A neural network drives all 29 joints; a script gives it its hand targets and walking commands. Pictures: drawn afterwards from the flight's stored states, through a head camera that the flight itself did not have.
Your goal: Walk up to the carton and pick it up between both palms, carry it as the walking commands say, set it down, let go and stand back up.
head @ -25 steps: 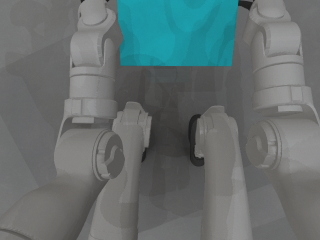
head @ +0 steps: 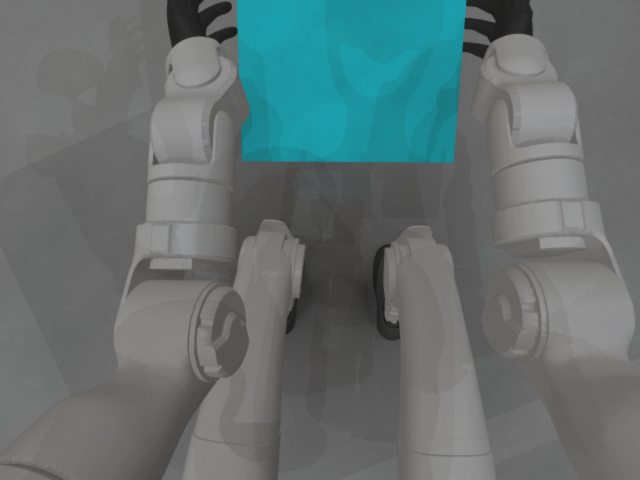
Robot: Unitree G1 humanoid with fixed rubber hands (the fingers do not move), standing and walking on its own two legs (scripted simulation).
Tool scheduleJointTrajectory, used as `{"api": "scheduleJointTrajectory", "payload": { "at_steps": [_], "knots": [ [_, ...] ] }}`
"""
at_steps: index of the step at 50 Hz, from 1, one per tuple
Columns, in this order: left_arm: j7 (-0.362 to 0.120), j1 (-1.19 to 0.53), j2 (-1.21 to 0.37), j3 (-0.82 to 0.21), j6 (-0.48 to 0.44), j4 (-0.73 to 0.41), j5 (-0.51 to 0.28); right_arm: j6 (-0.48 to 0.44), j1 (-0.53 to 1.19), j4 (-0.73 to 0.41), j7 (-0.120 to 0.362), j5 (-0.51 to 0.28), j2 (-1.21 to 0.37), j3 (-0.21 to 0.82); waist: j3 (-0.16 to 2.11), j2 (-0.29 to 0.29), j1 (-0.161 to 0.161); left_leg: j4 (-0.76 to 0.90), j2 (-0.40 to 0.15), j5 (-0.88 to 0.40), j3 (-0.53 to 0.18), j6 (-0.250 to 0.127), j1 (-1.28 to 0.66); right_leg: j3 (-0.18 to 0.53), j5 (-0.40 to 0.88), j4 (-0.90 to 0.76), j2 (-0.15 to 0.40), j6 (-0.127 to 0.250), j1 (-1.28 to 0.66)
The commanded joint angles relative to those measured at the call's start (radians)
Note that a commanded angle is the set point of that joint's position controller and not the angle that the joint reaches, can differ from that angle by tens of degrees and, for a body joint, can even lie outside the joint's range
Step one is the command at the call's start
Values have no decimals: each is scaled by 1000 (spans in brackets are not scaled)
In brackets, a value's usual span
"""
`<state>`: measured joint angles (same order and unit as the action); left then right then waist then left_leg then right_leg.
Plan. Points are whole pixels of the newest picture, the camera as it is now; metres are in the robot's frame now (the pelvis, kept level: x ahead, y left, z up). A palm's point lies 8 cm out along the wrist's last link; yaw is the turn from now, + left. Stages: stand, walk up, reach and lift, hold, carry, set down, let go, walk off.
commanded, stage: reach and lift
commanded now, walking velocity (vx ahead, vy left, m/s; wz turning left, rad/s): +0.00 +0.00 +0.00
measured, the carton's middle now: (344, 46) +0.55 +0.01 -0.15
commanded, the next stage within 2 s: none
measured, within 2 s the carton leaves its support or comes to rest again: neither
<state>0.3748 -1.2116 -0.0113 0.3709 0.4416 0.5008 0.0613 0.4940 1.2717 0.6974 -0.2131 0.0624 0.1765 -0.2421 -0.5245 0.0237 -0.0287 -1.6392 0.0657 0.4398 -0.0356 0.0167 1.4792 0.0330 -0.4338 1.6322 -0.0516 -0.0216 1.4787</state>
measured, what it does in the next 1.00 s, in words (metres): rises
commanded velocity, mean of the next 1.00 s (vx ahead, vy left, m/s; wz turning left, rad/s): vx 0.00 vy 0.00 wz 0.00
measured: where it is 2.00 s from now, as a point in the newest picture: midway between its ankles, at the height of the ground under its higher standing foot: (336, 306)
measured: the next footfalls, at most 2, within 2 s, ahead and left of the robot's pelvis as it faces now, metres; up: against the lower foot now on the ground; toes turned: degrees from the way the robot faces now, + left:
none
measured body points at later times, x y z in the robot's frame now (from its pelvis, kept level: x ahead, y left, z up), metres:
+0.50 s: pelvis +0.01 +0.00 +0.05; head +0.27 -0.01 +0.41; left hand +0.50 +0.15 +0.01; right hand +0.52 -0.15 -0.01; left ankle +0.16 +0.12 -0.51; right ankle +0.16 -0.12 -0.51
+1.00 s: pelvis +0.09 +0.00 +0.14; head +0.21 -0.01 +0.58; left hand +0.48 +0.15 +0.13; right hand +0.50 -0.14 +0.10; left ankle +0.16 +0.12 -0.51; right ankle +0.16 -0.12 -0.51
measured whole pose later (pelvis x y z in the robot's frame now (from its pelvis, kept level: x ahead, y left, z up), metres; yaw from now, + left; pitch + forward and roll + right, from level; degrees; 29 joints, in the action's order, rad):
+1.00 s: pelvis +0.09 +0.00 +0.14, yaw -1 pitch +23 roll +0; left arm 0.21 -0.66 -0.21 0.50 0.34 0.63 0.28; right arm 0.39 0.73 0.82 -0.09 0.32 -0.04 -0.40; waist 0.16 0.02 -0.05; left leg -1.05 0.05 0.37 -0.04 0.00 1.08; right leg 0.06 -0.36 1.04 -0.04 -0.01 1.08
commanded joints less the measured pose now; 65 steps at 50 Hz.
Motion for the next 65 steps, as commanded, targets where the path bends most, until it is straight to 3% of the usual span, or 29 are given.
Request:
{"api": "scheduleJointTrajectory", "payload": {
  "at_steps": [1,2,3,5,7,8,9,11,14,15,18,19,20,23,26,28,29,34,40,42,43,47,50,52,53,57,63,64,65],
  "knots": [
    [-531,-815,-1048,-676,0,-41,-197,-101,841,-226,426,-220,-1138,491,2396,-21,-3,201,75,-144,42,3,-655,-63,88,-183,-100,38,-448],
    [-534,-770,-1075,-717,1,-131,-223,-111,871,-407,423,-273,-1133,552,2626,-19,9,199,90,-273,66,2,-742,-48,229,-202,-104,32,-650],
    [-538,-754,-1022,-607,18,79,-190,-88,841,-230,418,-209,-1084,485,2350,-84,22,204,78,-95,63,-5,-550,-72,69,-196,-87,30,-507],
    [-540,-764,-1107,-721,-12,-131,-230,-98,758,-311,430,-233,-1197,543,2474,-48,17,236,97,-185,62,-4,-706,-61,146,-227,-107,30,-613],
    [-539,-763,-1106,-700,0,-84,-230,-116,879,-417,427,-263,-1139,566,2601,-60,7,243,86,-232,44,-2,-763,-75,195,-227,-105,27,-688],
    [-537,-674,-1059,-629,15,39,-168,-103,844,-307,432,-213,-1088,499,2404,-46,32,247,82,-181,43,-3,-669,-61,146,-251,-94,27,-548],
    [-536,-695,-1091,-635,9,53,-165,-101,817,-236,431,-229,-1144,519,2294,-20,-23,249,83,-80,71,1,-631,-46,24,-267,-87,46,-525],
    [-537,-742,-1132,-693,-4,-73,-215,-105,833,-352,426,-250,-1209,574,2478,-77,-25,295,89,-140,54,-9,-752,-49,98,-288,-98,29,-695],
    [-544,-753,-1081,-637,6,43,-192,-101,876,-278,424,-223,-1106,498,2331,-41,29,282,77,-56,56,-8,-667,-47,23,-310,-86,37,-599],
    [-547,-735,-1109,-668,10,14,-192,-106,888,-323,420,-255,-1180,554,2399,-37,-40,306,85,-87,64,-13,-736,-28,43,-317,-92,32,-695],
    [-556,-737,-1059,-597,-3,60,-174,-100,755,-145,430,-179,-1144,434,2234,-70,51,326,73,-32,31,-15,-662,-50,-17,-339,-81,36,-597],
    [-562,-681,-1124,-633,-2,60,-177,-111,783,-224,428,-209,-1239,515,2266,-66,-35,333,84,-74,51,-13,-707,-17,-4,-373,-88,35,-659],
    [-566,-659,-1114,-623,-2,12,-181,-115,731,-292,434,-210,-1164,478,2348,-28,39,351,85,-182,39,-14,-756,-47,146,-349,-97,30,-698],
    [-568,-632,-1086,-550,-13,76,-146,-108,758,-223,441,-186,-1183,483,2192,-87,-43,369,85,-70,51,-23,-635,-2,29,-409,-77,40,-701],
    [-581,-607,-1159,-633,-13,26,-161,-125,655,-261,428,-173,-1212,488,2211,-36,18,388,87,-217,47,-1,-701,-25,202,-399,-90,33,-762],
    [-578,-572,-1098,-541,-14,136,-113,-117,701,-171,441,-168,-1211,476,2063,-64,0,390,74,-85,38,-14,-647,3,57,-451,-72,42,-657],
    [-568,-556,-1151,-606,-32,0,-142,-133,684,-287,442,-201,-1253,525,2150,-72,-44,432,82,-184,42,-16,-733,-10,148,-445,-85,27,-765],
    [-597,-424,-1176,-465,-43,221,-65,-145,458,-54,446,-83,-1243,351,1642,-77,28,465,55,-153,16,-8,-566,-2,122,-473,-93,31,-546],
    [-597,-290,-1191,-389,-65,257,19,-159,322,69,463,10,-1244,219,1391,-1,10,608,55,-51,3,9,-579,1,34,-602,-74,51,-533],
    [-599,-203,-1138,-292,-60,356,51,-157,278,119,460,54,-1234,176,1305,-105,11,661,44,-33,-36,-9,-618,-28,17,-628,-79,39,-554],
    [-598,-110,-1180,-356,-68,332,59,-176,325,-1,472,2,-1243,255,1355,-4,-30,676,54,-69,-13,-3,-697,3,40,-647,-73,44,-563],
    [-580,-85,-1148,-291,-79,327,105,-167,160,148,477,89,-1250,170,1206,-65,-26,755,31,-88,-44,-3,-755,-9,51,-734,-70,56,-623],
    [-584,-4,-1168,-347,-87,275,97,-183,35,117,468,116,-1202,167,1215,-5,18,794,39,-310,-42,5,-845,7,249,-775,-70,47,-669],
    [-586,31,-1176,-407,-113,228,83,-216,90,-10,473,66,-1239,278,1330,-65,13,770,39,-367,-53,3,-907,14,300,-762,-78,41,-690],
    [-588,88,-1201,-439,-123,215,92,-228,104,-91,475,25,-1293,358,1407,-41,-35,777,55,-421,-28,6,-929,37,380,-799,-70,45,-798],
    [-597,81,-1221,-540,-142,106,40,-234,-18,-151,451,46,-1333,413,1444,-70,34,815,59,-519,-42,-2,-901,38,544,-813,-74,36,-925],
    [-593,219,-1188,-584,-148,47,27,-223,-128,-166,438,14,-1358,523,1397,-64,-56,883,57,-557,-25,-5,-958,70,625,-881,-48,31,-1048],
    [-600,239,-1228,-628,-145,15,10,-222,-169,-196,435,6,-1385,546,1431,-43,-30,893,64,-609,-12,3,-1006,72,685,-895,-51,30,-1088],
    [-609,286,-1129,-525,-125,113,73,-223,-141,-151,437,48,-1303,478,1307,-84,-51,902,52,-547,-23,-4,-911,67,630,-895,-51,29,-1031]
  ]
}}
